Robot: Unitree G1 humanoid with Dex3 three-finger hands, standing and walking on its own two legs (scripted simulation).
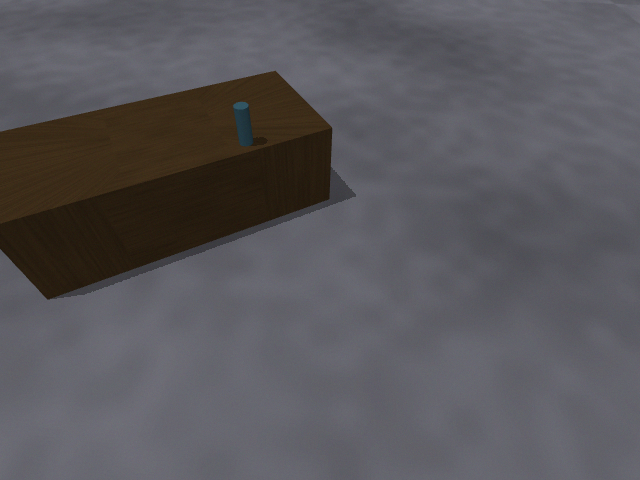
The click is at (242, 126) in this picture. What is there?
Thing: squat round
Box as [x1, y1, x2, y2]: [233, 102, 252, 145]
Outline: 237,102 233,105 239,143 241,145 249,145 252,143 252,135 248,105 245,102
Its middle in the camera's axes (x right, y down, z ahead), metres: -0.28 -0.42 +1.43
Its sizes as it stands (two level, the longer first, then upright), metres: 0.054 0.054 0.154
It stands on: a support 0.39 m high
